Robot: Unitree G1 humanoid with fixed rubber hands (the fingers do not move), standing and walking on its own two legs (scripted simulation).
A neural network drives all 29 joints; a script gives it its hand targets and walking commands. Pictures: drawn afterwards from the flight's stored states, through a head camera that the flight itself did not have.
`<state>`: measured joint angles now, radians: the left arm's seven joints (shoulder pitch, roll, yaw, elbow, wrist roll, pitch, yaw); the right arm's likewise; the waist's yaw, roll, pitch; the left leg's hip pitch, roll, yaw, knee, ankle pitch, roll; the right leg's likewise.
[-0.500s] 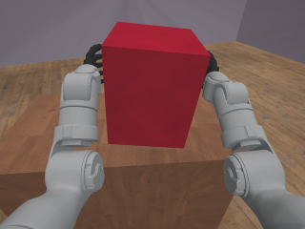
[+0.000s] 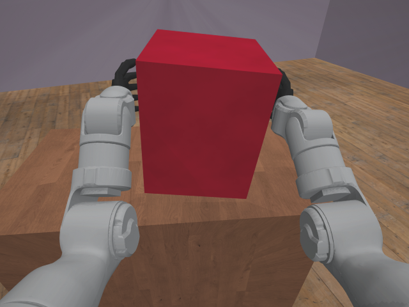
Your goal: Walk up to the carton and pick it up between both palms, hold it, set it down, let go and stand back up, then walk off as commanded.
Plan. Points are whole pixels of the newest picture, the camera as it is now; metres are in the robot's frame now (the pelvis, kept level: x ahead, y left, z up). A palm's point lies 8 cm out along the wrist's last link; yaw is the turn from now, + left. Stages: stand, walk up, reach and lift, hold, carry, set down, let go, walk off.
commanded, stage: hold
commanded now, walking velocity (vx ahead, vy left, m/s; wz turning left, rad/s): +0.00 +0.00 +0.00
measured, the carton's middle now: (201, 113) +0.39 +0.00 +0.26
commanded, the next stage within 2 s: none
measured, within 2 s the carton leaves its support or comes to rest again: neither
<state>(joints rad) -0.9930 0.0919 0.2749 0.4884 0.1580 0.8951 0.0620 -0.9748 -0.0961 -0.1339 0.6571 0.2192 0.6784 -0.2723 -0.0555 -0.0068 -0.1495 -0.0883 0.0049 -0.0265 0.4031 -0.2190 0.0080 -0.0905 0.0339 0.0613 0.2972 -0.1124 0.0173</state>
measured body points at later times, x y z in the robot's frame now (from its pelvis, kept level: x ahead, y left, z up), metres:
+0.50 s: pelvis +0.00 +0.00 +0.00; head -0.10 +0.02 +0.44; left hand +0.38 +0.15 +0.31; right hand +0.38 -0.14 +0.29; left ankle +0.01 +0.11 -0.75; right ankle +0.04 -0.13 -0.75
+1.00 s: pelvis +0.00 +0.00 +0.00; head -0.10 +0.02 +0.44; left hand +0.38 +0.15 +0.31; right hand +0.38 -0.15 +0.29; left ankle +0.01 +0.11 -0.75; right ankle +0.04 -0.13 -0.75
